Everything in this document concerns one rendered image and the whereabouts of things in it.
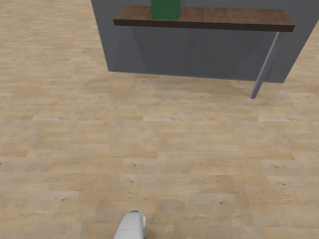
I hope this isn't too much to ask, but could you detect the table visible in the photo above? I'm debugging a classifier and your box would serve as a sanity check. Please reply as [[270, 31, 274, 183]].
[[113, 5, 296, 100]]

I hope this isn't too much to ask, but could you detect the robot left thigh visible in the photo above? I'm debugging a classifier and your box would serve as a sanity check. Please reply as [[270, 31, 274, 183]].
[[114, 212, 146, 239]]

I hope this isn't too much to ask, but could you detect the carton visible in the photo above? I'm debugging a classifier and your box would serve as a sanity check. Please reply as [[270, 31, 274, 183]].
[[151, 0, 181, 19]]

